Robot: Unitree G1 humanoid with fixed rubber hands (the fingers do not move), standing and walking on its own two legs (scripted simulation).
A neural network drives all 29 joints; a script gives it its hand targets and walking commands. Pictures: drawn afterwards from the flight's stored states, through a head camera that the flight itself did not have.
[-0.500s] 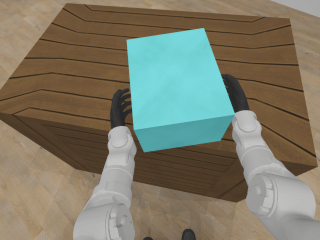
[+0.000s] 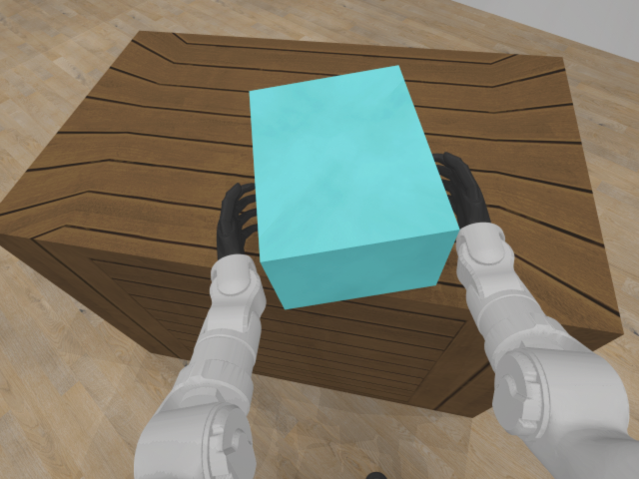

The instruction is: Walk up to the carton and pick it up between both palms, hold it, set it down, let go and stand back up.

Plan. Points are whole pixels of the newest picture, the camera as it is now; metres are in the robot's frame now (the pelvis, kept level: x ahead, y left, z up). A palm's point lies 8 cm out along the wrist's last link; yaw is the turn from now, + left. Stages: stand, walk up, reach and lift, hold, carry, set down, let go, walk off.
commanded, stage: reach and lift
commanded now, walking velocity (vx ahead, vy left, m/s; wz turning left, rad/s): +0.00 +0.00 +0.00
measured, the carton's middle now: (341, 187) +0.50 +0.02 +0.04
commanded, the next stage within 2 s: none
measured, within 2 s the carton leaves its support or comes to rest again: neither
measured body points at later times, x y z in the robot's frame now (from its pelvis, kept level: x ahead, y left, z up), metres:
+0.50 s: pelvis -0.01 +0.00 +0.00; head +0.04 -0.01 +0.45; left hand +0.40 +0.17 +0.06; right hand +0.44 -0.14 +0.08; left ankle -0.01 +0.13 -0.73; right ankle +0.04 -0.08 -0.73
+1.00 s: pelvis -0.03 +0.01 +0.00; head -0.04 +0.00 +0.45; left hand +0.38 +0.17 +0.12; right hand +0.40 -0.14 +0.14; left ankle -0.01 +0.13 -0.73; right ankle +0.04 -0.08 -0.73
